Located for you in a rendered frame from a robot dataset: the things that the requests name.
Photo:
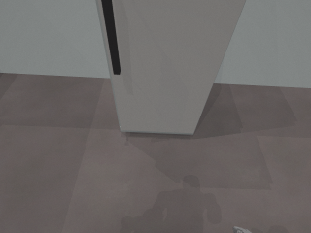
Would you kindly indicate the handle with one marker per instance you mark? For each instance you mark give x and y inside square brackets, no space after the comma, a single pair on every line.
[108,13]

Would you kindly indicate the fridge door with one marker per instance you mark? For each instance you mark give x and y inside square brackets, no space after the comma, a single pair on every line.
[170,52]

